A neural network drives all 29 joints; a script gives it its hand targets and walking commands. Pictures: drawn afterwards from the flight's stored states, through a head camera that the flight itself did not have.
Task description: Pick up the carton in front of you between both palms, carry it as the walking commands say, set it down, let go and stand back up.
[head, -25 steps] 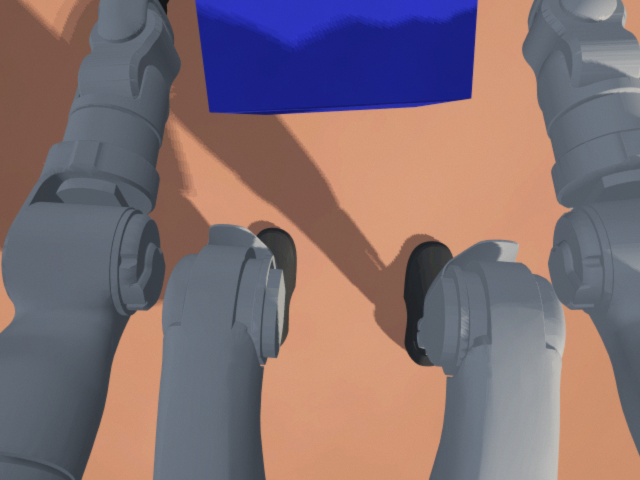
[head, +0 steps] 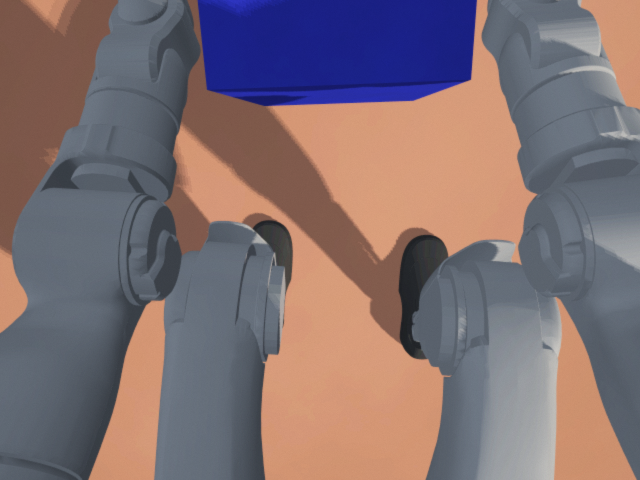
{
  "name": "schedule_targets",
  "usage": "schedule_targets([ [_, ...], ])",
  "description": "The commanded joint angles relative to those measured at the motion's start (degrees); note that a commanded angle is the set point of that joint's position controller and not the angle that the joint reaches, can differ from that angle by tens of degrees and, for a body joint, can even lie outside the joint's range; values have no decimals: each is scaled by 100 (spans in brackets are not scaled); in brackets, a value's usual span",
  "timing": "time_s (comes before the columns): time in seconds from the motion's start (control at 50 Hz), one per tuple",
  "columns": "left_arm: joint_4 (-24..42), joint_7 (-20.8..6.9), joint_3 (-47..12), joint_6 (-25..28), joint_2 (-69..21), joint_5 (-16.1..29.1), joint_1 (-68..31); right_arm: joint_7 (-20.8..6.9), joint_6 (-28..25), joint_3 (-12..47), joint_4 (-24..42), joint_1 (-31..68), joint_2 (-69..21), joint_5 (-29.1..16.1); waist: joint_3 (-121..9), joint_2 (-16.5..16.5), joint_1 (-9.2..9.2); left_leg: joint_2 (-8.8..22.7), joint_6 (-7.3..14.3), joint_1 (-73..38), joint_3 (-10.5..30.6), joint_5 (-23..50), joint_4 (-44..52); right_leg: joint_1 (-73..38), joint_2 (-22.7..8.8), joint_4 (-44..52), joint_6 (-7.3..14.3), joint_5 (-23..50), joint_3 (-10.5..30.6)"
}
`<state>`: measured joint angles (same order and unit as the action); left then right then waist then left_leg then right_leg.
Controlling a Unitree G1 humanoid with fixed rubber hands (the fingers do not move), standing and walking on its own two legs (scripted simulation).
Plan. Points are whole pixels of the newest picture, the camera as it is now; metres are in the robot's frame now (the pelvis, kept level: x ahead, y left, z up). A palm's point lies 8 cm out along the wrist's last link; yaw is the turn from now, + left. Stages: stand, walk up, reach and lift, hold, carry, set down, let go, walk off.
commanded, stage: reach and lift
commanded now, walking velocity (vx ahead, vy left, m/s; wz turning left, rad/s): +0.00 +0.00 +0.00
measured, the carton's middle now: out of the picture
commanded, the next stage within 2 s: none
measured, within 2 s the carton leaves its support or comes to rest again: leaves its support in 0.18 s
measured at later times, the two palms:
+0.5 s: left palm out of the picture +0.50 +0.18 -0.03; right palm out of the picture +0.53 -0.12 -0.03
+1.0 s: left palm out of the picture +0.47 +0.17 +0.12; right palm out of the picture +0.49 -0.13 +0.12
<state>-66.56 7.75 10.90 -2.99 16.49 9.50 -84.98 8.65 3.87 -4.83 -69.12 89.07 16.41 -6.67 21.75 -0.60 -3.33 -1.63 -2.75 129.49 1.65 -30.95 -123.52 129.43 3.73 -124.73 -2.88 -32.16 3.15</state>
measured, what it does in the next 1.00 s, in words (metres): rises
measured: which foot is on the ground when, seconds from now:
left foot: down 0.00-1.00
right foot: down 0.00-1.00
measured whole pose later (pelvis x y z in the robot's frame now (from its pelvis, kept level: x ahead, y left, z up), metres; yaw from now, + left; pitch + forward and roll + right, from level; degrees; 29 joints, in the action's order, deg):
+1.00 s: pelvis +0.02 +0.00 +0.17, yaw +0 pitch +40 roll +0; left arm -35.4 2.6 25.3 -21.9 -1.6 -10.8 -50.1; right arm 4.2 20.6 -23.7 -38.2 51.8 -1.8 10.3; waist -11.8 -1.5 -2.0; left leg -5.2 -3.8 104.0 5.6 -27.9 -92.0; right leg 103.4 7.0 -92.6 -3.2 -29.0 5.6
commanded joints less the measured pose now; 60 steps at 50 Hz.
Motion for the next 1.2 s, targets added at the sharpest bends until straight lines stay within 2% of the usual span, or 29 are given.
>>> schedule_targets([
  [0.0, 1266, -1555, -1116, -256, -4725, -199, -3108, -1481, 177, 720, 1022, 2509, -4872, 203, -6271, -316, -83, -469, 64, -2862, -613, 1412, 739, -2710, 418, 746, 175, 1206, -699],
  [0.08, 1845, -1790, -1295, -443, -5317, -102, -3075, -1659, 321, 816, 1531, 2479, -5512, 75, -6961, -313, -174, -493, 122, -3108, -663, 2001, 659, -2833, 456, 627, 217, 1748, -750],
  [0.16, 2756, -1733, -1884, -574, -5913, 351, -3131, -1567, 412, 1476, 2519, 2778, -6112, -416, -8898, -336, -284, -520, 87, -4113, -724, 2884, 608, -3653, 512, 562, 188, 2483, -806],
  [0.2, 3158, -1696, -2046, -714, -6178, 390, -3090, -1500, 499, 1736, 3003, 2878, -6418, -508, -9888, -357, -324, -554, 62, -4552, -743, 3219, 651, -4098, 537, 621, 164, 2769, -835],
  [0.28, 3624, -1674, -2251, -1026, -6636, 194, -2766, -1409, 811, 1919, 3509, 2474, -6961, -292, -10871, -289, -218, -625, 7, -4629, -845, 3080, 932, -4535, 632, 980, 103, 2752, -888],
  [0.34, 3402, -1727, -2094, -1280, -6850, -131, -2285, -1472, 1073, 1656, 3193, 1873, -7196, 43, -10071, -244, -147, -682, 20, -4248, -856, 2285, 1344, -4048, 676, 1411, 110, 2001, -908],
  [0.42, 2465, -1908, -1267, -1571, -6984, -890, -1753, -1670, 1347, 724, 2211, 1285, -7297, 767, -8202, -200, -131, -687, 77, -3416, -839, 941, 2012, -3198, 681, 2082, 172, 786, -883],
  [0.5, 2220, -1978, -788, -1608, -6960, -1332, -1721, -1740, 1382, 114, 1941, 1281, -7192, 1188, -7856, -186, -103, -709, 137, -3407, -777, 668, 2453, -3187, 712, 2547, 219, 532, -824],
  [0.56, 2200, -2001, -693, -1599, -7015, -1449, -1753, -1757, 1378, -21, 1921, 1316, -7217, 1291, -8034, -166, -76, -733, 153, -3638, -762, 652, 2717, -3427, 721, 2819, 227, 529, -796],
  [0.68, 2359, -2040, -854, -1713, -7320, -1469, -1549, -1817, 1490, 144, 2110, 1114, -7475, 1282, -8683, -82, -31, -758, 125, -4425, -748, 797, 3207, -4078, 741, 3310, 187, 645, -815],
  [0.84, 2850, -2055, -1623, -1840, -7800, -1120, -921, -1907, 1612, 978, 2745, 534, -7965, 885, -9294, -55, -23, -780, 52, -5560, -693, 1501, 3724, -5042, 750, 3836, 100, 1292, -774],
  [0.98, 2973, -2024, -1975, -1818, -8009, -1018, -167, -1903, 1603, 1382, 2949, -190, -8198, 755, -8772, -78, 3, -797, 46, -6176, -563, 1584, 4308, -5692, 732, 4455, 74, 1393, -653],
  [1.18, 2859, -1989, -1975, -1671, -8108, -1176, 951, -1864, 1477, 1356, 2857, -1360, -8320, 948, -7749, -26, 114, -771, 102, -7146, -313, 1594, 5391, -6776, 647, 5575, 105, 1497, -374],
])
